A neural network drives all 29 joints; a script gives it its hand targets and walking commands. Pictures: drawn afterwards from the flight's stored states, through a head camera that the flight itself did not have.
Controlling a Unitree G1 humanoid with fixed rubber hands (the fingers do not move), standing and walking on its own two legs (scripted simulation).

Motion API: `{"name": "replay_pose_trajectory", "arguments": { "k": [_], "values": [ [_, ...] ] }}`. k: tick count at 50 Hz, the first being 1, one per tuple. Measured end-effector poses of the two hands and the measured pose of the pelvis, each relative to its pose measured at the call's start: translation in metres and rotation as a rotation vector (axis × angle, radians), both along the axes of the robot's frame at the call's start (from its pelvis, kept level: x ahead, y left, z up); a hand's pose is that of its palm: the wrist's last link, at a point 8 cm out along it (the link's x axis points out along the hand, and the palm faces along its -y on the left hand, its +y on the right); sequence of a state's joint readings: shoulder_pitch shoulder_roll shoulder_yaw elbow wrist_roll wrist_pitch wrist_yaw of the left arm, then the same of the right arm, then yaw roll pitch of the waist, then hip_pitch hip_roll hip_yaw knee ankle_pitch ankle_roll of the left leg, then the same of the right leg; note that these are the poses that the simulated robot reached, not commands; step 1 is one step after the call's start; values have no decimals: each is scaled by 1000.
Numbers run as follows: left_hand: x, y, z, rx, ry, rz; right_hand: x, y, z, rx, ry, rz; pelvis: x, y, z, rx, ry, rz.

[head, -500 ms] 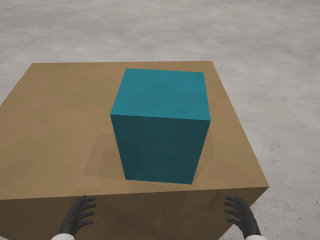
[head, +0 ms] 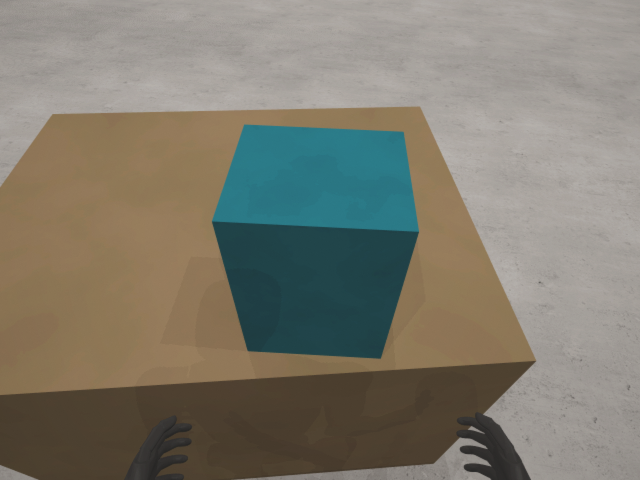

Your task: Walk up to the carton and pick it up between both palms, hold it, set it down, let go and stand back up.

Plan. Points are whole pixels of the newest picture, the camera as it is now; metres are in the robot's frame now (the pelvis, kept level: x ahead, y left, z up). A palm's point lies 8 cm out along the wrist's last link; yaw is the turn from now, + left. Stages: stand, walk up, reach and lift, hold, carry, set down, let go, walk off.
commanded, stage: let go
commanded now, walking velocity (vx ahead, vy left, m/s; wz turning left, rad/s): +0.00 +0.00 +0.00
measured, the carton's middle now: (318, 251) +0.41 +0.02 +0.05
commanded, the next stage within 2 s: stand in 0.40 s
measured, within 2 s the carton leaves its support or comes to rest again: neither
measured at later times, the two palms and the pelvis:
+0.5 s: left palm out of the picture +0.14 +0.23 -0.09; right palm out of the picture +0.13 -0.25 -0.09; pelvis -0.01 +0.00 +0.00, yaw +0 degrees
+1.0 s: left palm out of the picture +0.03 +0.27 -0.11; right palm out of the picture +0.03 -0.24 -0.11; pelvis -0.03 +0.02 -0.01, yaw +1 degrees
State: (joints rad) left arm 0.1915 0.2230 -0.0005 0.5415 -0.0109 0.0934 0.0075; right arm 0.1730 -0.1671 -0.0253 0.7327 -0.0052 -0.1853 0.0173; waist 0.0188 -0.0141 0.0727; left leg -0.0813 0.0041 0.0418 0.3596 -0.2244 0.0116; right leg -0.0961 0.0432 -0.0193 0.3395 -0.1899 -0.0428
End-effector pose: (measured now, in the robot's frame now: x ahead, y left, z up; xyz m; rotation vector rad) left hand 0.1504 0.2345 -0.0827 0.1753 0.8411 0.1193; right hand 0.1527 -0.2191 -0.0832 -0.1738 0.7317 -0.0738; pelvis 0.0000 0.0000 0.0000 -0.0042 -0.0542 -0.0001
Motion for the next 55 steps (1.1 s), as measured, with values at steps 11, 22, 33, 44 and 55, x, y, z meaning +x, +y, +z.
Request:
{"name": "replay_pose_trajectory", "arguments": {
  "k": [11, 22, 33, 44, 55],
  "values": [
    [13, -13, 2, 0, -27, -22, -7, -18, 4, -20, -14, -6, -4, -5, -1, 4, -1, -8],
    [5, -16, 0, -16, -31, -6, -13, -20, 6, -32, -12, -9, -8, -4, -3, 4, 14, -9],
    [-54, 29, -11, 67, 29, 39, -53, -32, -17, -78, 169, -64, -6, 4, -5, -7, 20, 12],
    [-100, 37, -24, 59, 117, 42, -99, -27, -26, -89, 264, -62, -25, 14, -5, -4, 8, 20],
    [-138, 43, -35, 48, 191, 56, -132, -19, -32, -91, 324, -61, -38, 22, -7, -2, 10, 22]
  ]
}}
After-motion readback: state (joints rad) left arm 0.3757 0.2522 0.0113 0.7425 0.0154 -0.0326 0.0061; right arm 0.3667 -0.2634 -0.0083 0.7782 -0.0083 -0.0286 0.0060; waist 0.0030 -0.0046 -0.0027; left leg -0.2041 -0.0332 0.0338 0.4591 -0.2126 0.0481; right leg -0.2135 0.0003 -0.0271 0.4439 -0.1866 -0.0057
